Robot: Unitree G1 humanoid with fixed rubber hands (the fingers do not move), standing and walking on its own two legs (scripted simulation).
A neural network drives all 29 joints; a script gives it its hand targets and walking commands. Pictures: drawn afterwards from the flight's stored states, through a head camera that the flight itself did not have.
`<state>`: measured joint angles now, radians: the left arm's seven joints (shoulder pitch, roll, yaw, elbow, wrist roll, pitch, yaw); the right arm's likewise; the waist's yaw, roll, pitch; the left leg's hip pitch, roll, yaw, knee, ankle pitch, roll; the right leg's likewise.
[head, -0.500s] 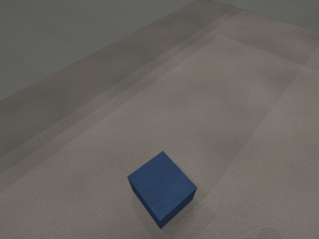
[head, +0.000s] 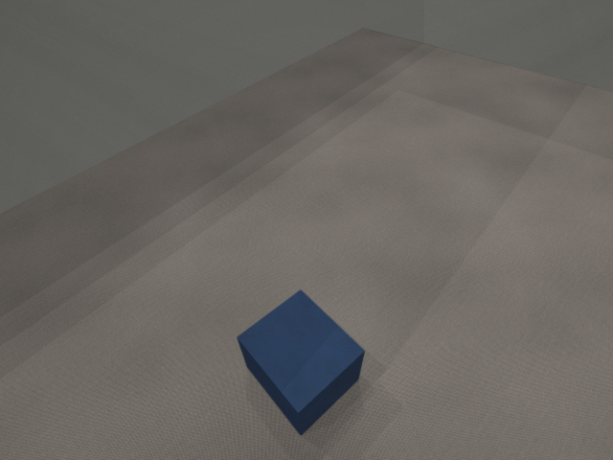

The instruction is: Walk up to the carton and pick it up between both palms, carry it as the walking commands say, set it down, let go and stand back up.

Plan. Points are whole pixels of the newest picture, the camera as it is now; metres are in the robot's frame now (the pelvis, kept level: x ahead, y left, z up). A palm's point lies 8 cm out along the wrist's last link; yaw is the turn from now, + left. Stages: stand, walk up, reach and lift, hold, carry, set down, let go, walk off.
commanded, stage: walk up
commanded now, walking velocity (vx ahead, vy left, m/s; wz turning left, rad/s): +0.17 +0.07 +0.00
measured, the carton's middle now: (300, 359) +0.55 +0.08 -0.66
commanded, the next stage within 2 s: none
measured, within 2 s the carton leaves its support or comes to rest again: neither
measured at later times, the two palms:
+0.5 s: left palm out of the picture +0.16 +0.25 -0.13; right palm out of the picture +0.10 -0.26 -0.13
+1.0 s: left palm out of the picture +0.13 +0.26 -0.14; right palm out of the picture +0.13 -0.24 -0.12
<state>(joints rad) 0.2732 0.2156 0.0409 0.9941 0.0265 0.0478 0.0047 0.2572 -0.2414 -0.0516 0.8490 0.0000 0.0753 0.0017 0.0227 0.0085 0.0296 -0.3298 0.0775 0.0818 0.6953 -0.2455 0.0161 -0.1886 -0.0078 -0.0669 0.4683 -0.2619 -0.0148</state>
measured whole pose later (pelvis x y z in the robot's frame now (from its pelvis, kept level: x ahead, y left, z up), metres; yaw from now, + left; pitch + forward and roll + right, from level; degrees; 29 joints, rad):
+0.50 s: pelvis +0.09 +0.00 +0.00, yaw +2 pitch +1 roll +0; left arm 0.15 0.22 0.04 0.98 0.03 0.01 -0.02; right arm 0.37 -0.23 -0.05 0.91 0.00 -0.03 -0.02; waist 0.00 0.00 0.07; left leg -0.03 0.06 0.11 0.38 -0.34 -0.02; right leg -0.32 -0.05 -0.09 0.51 -0.17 -0.01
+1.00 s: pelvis +0.07 +0.01 +0.00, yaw +2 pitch -4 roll -3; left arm 0.16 0.21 0.04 0.95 0.03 0.08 0.03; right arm 0.22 -0.22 -0.04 0.91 0.00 0.06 -0.04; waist -0.01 0.01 0.13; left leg -0.25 0.08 0.07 0.57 -0.25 0.01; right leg -0.33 0.00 -0.09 0.97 -0.47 0.00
